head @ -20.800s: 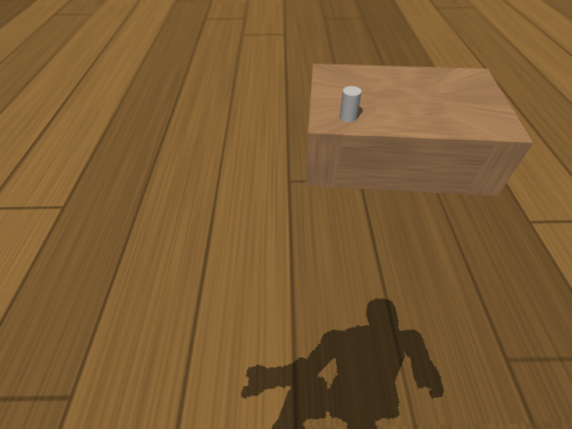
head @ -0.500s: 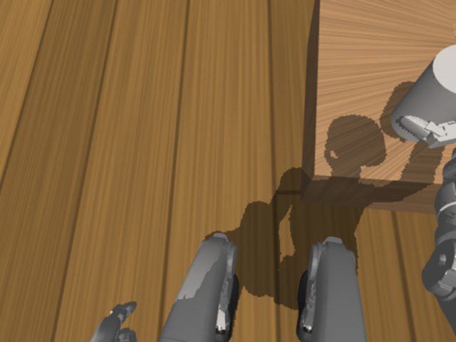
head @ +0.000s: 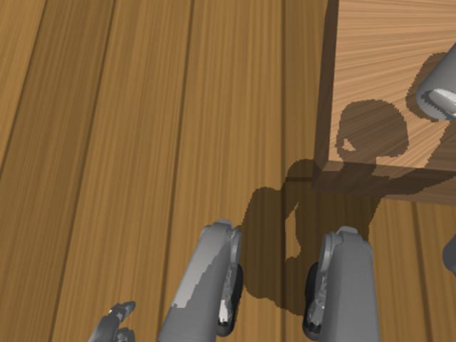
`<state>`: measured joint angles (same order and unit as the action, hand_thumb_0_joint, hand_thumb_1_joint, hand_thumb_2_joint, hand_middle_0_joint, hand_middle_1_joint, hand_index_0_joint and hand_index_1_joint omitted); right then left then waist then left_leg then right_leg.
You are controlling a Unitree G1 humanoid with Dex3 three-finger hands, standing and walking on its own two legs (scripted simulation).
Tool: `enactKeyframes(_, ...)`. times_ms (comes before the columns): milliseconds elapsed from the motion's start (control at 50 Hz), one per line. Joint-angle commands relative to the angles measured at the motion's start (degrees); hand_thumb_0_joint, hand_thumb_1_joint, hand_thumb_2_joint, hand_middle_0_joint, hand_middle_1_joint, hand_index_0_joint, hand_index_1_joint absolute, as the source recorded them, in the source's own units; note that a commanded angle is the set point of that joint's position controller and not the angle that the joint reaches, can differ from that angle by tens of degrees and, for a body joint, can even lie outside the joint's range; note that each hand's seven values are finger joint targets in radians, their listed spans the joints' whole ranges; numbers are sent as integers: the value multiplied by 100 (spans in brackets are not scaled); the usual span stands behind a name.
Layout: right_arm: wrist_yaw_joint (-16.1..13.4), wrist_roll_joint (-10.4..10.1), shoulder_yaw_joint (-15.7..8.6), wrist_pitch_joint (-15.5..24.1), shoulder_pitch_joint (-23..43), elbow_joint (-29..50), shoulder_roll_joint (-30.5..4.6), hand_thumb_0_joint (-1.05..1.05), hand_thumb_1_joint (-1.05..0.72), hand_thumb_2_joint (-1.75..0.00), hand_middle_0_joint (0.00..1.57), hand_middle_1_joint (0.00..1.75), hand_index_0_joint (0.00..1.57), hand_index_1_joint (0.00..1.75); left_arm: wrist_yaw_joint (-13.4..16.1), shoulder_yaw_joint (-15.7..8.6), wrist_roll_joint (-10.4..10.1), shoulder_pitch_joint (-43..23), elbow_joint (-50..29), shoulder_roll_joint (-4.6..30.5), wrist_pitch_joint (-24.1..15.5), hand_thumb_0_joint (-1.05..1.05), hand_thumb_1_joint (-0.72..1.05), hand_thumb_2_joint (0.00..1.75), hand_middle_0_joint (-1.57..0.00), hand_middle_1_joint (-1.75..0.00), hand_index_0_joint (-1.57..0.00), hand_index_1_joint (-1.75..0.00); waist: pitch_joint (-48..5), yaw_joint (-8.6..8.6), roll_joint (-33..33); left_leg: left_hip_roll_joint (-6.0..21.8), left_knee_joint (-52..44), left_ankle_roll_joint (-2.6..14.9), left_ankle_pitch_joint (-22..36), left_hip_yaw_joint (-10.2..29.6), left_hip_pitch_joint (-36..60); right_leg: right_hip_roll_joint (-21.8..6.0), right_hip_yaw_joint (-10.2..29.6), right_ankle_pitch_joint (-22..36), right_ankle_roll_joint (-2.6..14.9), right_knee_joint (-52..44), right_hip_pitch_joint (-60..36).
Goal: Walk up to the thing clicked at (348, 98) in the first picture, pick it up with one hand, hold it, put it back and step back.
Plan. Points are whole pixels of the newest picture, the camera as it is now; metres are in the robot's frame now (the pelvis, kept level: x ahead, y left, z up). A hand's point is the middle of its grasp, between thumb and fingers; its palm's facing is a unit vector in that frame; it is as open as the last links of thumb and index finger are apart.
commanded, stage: lower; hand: right
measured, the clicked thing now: out of the picture +0.52 -0.29 +0.01
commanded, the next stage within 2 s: loosen in 1.02 s
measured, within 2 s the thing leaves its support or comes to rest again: rests again in 0.88 s
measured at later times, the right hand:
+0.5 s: hand (452, 93) +0.53 -0.30 -0.07, palm faces +0.35 +0.94 -0.03, open 11.4 cm
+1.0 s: hand (446, 98) +0.53 -0.31 -0.09, palm faces +0.34 +0.94 -0.03, open 11.4 cm
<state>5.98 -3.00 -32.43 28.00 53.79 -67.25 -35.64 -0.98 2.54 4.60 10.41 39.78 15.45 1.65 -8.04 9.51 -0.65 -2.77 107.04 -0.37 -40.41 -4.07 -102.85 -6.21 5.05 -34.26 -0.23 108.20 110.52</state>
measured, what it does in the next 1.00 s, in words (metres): lowers itself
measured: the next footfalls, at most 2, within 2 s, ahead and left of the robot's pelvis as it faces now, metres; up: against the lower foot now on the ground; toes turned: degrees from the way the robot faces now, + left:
none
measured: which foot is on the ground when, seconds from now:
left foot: down 0.00-1.00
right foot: down 0.00-1.00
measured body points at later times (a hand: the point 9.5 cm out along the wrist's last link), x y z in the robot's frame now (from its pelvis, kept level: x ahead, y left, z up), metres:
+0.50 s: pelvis -0.01 +0.00 -0.06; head +0.23 -0.05 +0.31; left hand +0.05 +0.29 -0.18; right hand +0.50 -0.35 -0.06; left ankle +0.06 +0.12 -0.45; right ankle +0.08 -0.13 -0.45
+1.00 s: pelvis -0.01 +0.01 -0.09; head +0.23 -0.05 +0.28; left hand +0.04 +0.30 -0.20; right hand +0.51 -0.36 -0.09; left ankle +0.06 +0.12 -0.45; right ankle +0.08 -0.13 -0.45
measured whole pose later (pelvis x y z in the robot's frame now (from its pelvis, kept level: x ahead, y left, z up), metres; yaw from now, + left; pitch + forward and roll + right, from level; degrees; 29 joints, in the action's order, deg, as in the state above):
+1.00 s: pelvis -0.01 +0.01 -0.09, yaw +3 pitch +35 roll +7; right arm 10.2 -1.6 -37.1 22.8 56.6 -64.3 -43.5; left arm -0.9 4.8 5.2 9.8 38.4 17.8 3.9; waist -3.3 11.1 1.1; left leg -4.2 124.3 0.1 -42.5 -5.9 -117.2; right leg -6.8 8.5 -36.0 -1.1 125.4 125.3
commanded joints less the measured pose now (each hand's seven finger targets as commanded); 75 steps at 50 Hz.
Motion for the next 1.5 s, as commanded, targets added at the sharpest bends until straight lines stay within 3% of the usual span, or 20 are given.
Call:
enactKeyframes(0,23,-89,-424,671,2613,1673,-2227,0,-1,-138,129,151,135,151,76,-428,76,1107,-125,1290,-7,0,87,92,-20,-30,-19,-31,-4101,-116,-1423,-104,-1042,240,1555,1,1046,182,2,1320,188,-761,-3390)
enactKeyframes(20,59,-88,-332,644,2415,1400,-2013,0,-2,-136,128,149,134,149,58,-385,76,1033,-185,1258,-12,0,87,93,-20,-30,-19,-31,-4042,-85,-1379,-108,-981,233,1523,-30,935,167,31,1332,194,-713,-3423)
enactKeyframes(120,147,-93,-340,693,2664,1644,-2063,0,-1,-134,125,146,131,147,42,-415,89,1065,-191,1330,14,0,87,93,-20,-30,-19,-31,-4223,-34,-1586,-106,-740,244,1377,-85,659,154,78,1233,153,-546,-3446)
enactKeyframes(180,128,-86,-487,728,3248,2387,-2545,0,0,-135,126,147,131,147,66,-464,86,1141,-160,1448,48,0,87,93,-20,-30,-19,-31,-4716,-147,-2114,-91,-537,295,1384,-92,426,133,104,1429,101,-494,-3930)
enactKeyframes(220,156,-110,-328,586,2803,1734,-2141,0,-2,-137,128,149,134,149,65,-506,99,1185,-109,1476,63,0,87,93,-20,-30,-19,-31,-4497,-13,-1787,-117,-516,253,1458,-124,467,124,82,1467,136,-295,-3669)
enactKeyframes(300,168,-68,-439,556,3044,2120,-2535,0,0,-138,128,151,135,151,77,-499,109,1205,-57,1534,94,0,87,93,-20,-30,-19,-31,-4703,-116,-1965,-109,-345,259,1584,-97,491,120,55,1644,121,-102,-3581)
enactKeyframes(380,220,-79,-357,469,2884,1712,-2259,0,-5,-140,130,153,137,153,62,-404,107,1122,-62,1422,114,0,87,92,-20,-30,-19,-31,-4215,5,-1658,-140,-276,237,1407,-126,388,128,27,1239,152,50,-2918)
enactKeyframes(420,174,-68,-655,505,3214,2220,-2843,0,-3,-140,130,153,137,153,86,-433,84,1163,-85,1520,135,0,88,92,-20,-30,-19,-31,-4461,-106,-1749,-133,-212,251,1386,-109,478,136,21,1195,152,63,-2901)
enactKeyframes(460,214,-74,-473,387,2813,1654,-2447,0,-3,-138,129,151,135,151,73,-411,85,1107,-96,1492,147,0,88,92,-20,-30,-19,-31,-4195,-38,-1545,-146,-207,229,1309,-125,497,134,-8,1022,164,117,-2651)
enactKeyframes(500,207,-95,-666,429,3037,1946,-2768,0,1,-136,127,149,133,149,81,-382,78,1102,-122,1482,146,0,88,91,-20,-29,-19,-30,-4293,-79,-1554,-153,-165,229,1315,-108,518,130,-8,973,177,185,-2469)
enactKeyframes(600,284,-56,-600,333,2972,1864,-2726,0,-1,-137,128,150,135,150,84,-333,117,1205,-69,1488,192,0,87,92,-20,-29,-19,-31,-4214,21,-1616,-177,7,218,1614,-167,408,87,29,1345,173,390,-2546)
enactKeyframes(760,413,-78,-554,181,2918,1703,-2816,0,2,-130,126,145,132,145,95,-302,112,1165,-127,1629,220,0,87,92,-20,-29,-19,-30,-4088,74,-1742,-199,142,226,1337,-235,278,83,48,989,160,497,-2339)
enactKeyframes(900,400,-134,-797,134,3091,2340,-3262,0,4,-123,122,137,127,137,125,-276,95,1187,-177,1635,234,0,87,92,-20,-29,-19,-30,-4285,-33,-1729,-228,147,199,1491,-187,498,58,2,1063,187,641,-2195)
enactKeyframes(1040,391,-108,-648,34,2685,1910,-2988,0,0,-119,121,134,126,134,124,-256,121,1172,-154,1651,273,0,86,92,-20,-29,-18,-30,-3997,42,-1862,-263,299,228,1459,-297,166,31,82,1171,152,651,-2352)
enactKeyframes(1100,371,-118,-735,106,3127,2467,-3221,0,0,-119,121,134,126,134,123,-143,120,1172,-159,1572,287,0,87,92,-20,-29,-19,-30,-4029,49,-1962,-245,356,240,1462,-303,149,40,94,1106,152,678,-2258)
enactKeyframes(1260,468,-112,-527,-113,2747,2014,-2916,0,34,-57,105,83,107,83,112,-155,94,1116,-277,1642,303,0,92,89,-20,-30,-21,-30,-3949,123,-1833,-251,364,233,1304,-353,149,51,127,915,159,678,-2078)
enactKeyframes(1320,435,-80,-537,-134,2865,2232,-3081,0,41,-47,82,69,85,69,145,-237,94,1221,-224,1730,312,0,89,91,-20,-30,-20,-30,-4007,109,-1907,-256,335,227,1362,-346,146,40,104,961,157,691,-2206)
enactKeyframes(1400,417,-106,-371,-247,2609,1652,-2658,0,39,-35,70,55,71,55,140,-130,74,1196,-128,1601,307,0,89,91,-20,-30,-20,-31,-3343,237,-1573,-273,286,219,1134,-399,-41,44,144,613,192,674,-1694)
enactKeyframes(1460,406,-61,-370,-240,2873,2028,-2768,0,37,-30,60,46,61,46,117,-23,68,1172,-270,1500,338,0,89,91,-20,-30,-20,-31,-3691,163,-1705,-251,367,235,1244,-402,44,57,125,764,171,652,-1877)
enactKeyframes(1480,416,-46,-374,-351,2476,1397,-2680,0,36,-28,58,44,58,44,124,-151,66,1205,-234,1679,346,0,88,91,-20,-30,-20,-31,-3524,182,-1648,-263,388,236,1190,-438,-39,53,139,746,162,651,-1875)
